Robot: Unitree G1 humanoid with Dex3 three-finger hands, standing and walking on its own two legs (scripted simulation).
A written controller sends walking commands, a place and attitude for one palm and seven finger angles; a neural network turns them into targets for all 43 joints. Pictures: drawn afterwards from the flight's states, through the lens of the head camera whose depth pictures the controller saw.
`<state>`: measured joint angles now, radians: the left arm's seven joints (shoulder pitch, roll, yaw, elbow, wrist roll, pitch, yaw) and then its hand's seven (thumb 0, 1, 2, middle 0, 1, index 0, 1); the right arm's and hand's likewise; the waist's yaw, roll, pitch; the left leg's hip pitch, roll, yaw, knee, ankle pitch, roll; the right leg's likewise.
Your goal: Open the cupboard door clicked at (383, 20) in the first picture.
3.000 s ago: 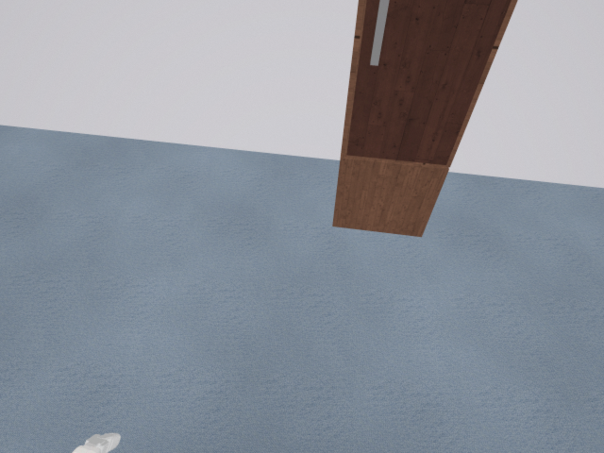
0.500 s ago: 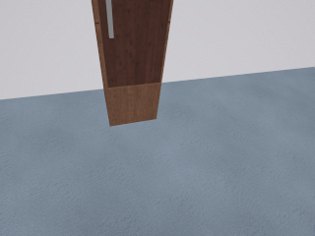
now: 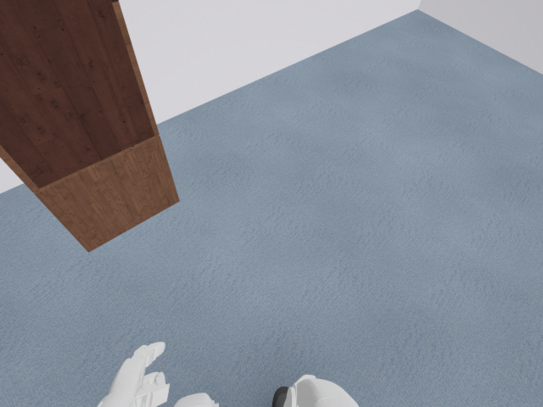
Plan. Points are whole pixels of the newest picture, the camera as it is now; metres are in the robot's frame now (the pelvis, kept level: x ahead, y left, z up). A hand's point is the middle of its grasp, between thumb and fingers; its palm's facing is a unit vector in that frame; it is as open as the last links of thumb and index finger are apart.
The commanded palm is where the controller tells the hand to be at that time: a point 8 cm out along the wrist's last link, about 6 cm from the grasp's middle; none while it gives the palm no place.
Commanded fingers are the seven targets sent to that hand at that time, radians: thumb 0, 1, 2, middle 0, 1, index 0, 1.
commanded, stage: walk to a spot facing it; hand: left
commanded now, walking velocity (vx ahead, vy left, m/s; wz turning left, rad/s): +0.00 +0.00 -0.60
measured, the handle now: out of the picture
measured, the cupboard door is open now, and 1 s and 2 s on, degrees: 0 0 0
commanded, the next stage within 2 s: turn to face it in 1.92 s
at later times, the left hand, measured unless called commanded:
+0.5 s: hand (104, 354) +0.21 +0.27 -0.14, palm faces -0.20 -0.95 -0.22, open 7.4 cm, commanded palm none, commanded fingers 0.00 0.90 0.90 -0.20 -0.30 -0.20 -0.30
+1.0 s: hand (199, 293) +0.31 +0.13 -0.13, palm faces -0.56 -0.79 -0.26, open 7.4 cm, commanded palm none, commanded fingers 0.00 0.90 0.90 -0.20 -0.30 -0.20 -0.30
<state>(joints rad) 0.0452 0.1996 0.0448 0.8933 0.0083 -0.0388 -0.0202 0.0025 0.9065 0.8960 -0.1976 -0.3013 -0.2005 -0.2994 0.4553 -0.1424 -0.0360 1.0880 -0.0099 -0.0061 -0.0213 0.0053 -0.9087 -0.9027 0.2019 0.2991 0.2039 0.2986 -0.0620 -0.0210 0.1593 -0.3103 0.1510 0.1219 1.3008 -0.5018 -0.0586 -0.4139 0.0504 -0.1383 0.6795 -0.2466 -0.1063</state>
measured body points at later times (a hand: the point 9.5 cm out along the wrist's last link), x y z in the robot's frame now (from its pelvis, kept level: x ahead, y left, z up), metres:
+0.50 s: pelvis +0.10 +0.08 +0.03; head +0.13 +0.09 +0.48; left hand +0.22 +0.32 -0.13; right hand +0.14 -0.18 -0.10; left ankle +0.15 +0.17 -0.71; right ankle +0.03 -0.04 -0.62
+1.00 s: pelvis +0.10 +0.03 +0.02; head +0.13 +0.00 +0.47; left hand +0.34 +0.17 -0.11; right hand -0.01 -0.22 -0.13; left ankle +0.19 +0.15 -0.65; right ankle +0.05 -0.05 -0.71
